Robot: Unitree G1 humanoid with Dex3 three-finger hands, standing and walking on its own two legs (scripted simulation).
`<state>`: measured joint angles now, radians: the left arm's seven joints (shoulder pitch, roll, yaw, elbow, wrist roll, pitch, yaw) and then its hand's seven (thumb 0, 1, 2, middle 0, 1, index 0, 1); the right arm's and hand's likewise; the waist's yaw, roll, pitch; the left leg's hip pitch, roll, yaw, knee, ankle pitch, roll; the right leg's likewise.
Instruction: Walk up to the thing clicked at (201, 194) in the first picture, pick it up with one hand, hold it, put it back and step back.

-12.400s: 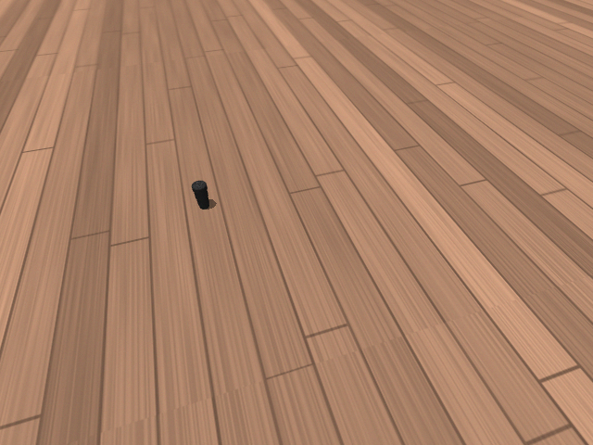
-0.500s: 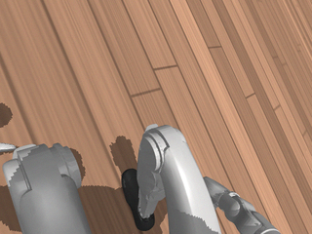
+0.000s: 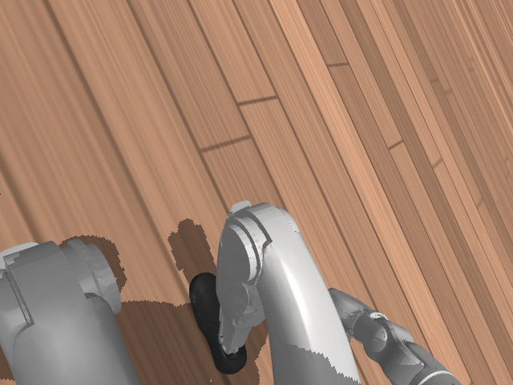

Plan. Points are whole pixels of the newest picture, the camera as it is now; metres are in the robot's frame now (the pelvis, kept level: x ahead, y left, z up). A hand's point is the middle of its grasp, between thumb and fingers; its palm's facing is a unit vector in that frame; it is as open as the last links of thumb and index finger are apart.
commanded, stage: close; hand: left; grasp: from the side
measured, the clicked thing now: out of the picture +0.43 +0.29 -0.21
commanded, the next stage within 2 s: settle in 0.24 s
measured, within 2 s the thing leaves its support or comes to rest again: leaves its support in 0.66 s
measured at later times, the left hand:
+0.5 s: hand out of the picture +0.42 +0.29 -0.18, palm faces +0.37 -0.93 +0.01, open 9.2 cm
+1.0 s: hand out of the picture +0.40 +0.32 -0.10, palm faces +0.36 -0.93 -0.02, open 9.2 cm
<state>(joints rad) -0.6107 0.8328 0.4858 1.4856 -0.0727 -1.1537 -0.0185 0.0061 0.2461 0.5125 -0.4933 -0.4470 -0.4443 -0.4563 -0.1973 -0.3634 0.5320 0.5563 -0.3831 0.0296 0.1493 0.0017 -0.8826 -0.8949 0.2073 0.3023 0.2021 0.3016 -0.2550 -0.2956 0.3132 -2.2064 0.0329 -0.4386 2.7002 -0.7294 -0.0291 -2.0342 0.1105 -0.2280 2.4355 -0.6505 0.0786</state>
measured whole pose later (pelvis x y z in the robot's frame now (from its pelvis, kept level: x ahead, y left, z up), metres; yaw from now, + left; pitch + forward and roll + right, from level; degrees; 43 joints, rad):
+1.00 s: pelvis +0.01 -0.01 +0.02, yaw +3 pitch +18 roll -16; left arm -0.53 0.67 0.41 1.02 -0.10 -0.85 -0.05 0.03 -0.21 0.98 -0.78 -1.01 -0.75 -1.02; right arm -0.09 -0.33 0.33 0.58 -0.26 0.06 0.15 0.00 -0.91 -0.90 0.21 0.30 0.20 0.30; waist -0.18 -0.18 0.15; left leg -2.24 0.04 -0.35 2.60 -0.71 -0.02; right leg -2.07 0.06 -0.18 2.39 -0.67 0.05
